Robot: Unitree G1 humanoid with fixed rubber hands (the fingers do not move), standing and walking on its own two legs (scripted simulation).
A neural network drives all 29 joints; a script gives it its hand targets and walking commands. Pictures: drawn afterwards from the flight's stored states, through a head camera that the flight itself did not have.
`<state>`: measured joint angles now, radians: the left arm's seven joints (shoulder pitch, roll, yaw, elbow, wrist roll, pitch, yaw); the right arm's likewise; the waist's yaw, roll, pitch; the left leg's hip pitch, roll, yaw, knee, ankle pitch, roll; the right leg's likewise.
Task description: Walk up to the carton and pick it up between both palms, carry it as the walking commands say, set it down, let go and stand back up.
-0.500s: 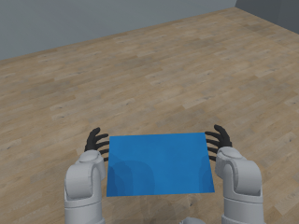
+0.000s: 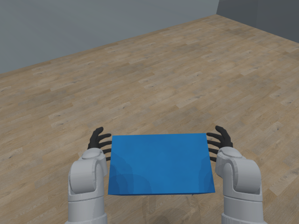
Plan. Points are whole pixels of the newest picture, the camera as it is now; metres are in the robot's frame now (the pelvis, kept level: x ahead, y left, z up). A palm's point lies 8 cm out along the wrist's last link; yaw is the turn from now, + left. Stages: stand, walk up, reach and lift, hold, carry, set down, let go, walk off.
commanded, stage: carry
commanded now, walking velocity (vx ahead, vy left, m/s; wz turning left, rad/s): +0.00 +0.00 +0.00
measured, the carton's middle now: (159, 167) +0.28 +0.00 -0.02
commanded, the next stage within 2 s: hold in 1.80 s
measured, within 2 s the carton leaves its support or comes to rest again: neither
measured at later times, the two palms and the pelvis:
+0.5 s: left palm (86, 176) +0.23 +0.18 +0.06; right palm (220, 166) +0.24 -0.15 +0.07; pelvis -0.04 +0.00 +0.00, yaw +3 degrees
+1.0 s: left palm (95, 157) +0.27 +0.16 +0.07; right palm (221, 149) +0.29 -0.17 +0.07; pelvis +0.01 -0.02 +0.01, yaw +1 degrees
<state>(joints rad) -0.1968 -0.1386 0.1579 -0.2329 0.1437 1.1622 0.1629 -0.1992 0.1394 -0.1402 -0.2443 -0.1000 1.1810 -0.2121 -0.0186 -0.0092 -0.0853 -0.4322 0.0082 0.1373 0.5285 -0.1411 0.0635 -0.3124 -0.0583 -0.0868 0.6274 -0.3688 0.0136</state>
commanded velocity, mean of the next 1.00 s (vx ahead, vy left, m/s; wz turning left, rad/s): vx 0.00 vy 0.00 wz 0.00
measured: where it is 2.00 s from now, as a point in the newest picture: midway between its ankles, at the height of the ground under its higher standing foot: outside the picture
